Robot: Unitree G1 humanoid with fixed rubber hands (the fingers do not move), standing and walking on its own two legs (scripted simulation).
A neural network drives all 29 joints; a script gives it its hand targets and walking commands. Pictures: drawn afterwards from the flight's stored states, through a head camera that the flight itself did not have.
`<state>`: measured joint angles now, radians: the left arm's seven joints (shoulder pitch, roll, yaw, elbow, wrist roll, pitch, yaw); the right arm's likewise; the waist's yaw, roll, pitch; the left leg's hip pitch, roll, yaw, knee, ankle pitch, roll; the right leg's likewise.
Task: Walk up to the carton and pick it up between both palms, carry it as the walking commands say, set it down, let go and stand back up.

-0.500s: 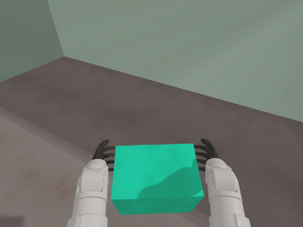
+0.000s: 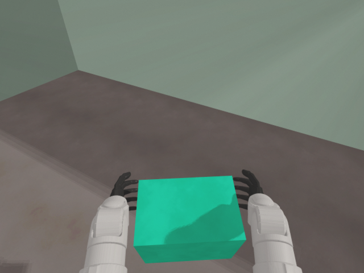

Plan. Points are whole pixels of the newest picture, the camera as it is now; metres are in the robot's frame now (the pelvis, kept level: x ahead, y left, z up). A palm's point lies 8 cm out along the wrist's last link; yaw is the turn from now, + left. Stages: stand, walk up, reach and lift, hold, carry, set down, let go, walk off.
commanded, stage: hold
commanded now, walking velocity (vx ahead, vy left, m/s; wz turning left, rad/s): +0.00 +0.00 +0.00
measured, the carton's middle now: (187, 221) +0.29 -0.01 -0.03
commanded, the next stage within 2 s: carry in 1.16 s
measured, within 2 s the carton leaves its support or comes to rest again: neither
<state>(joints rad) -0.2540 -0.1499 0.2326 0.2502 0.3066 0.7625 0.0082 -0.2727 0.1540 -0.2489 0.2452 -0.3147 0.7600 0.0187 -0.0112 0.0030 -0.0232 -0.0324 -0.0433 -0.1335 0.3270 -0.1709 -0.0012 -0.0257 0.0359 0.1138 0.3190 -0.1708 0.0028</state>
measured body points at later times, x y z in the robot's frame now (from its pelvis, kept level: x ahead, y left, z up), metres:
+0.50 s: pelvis +0.00 +0.00 +0.00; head -0.06 +0.00 +0.45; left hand +0.29 +0.16 +0.04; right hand +0.29 -0.16 +0.05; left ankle +0.01 +0.12 -0.75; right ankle +0.01 -0.12 -0.75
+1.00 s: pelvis +0.00 +0.00 +0.00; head -0.05 +0.00 +0.45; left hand +0.29 +0.16 +0.04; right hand +0.29 -0.16 +0.05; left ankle +0.01 +0.12 -0.75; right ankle +0.01 -0.12 -0.75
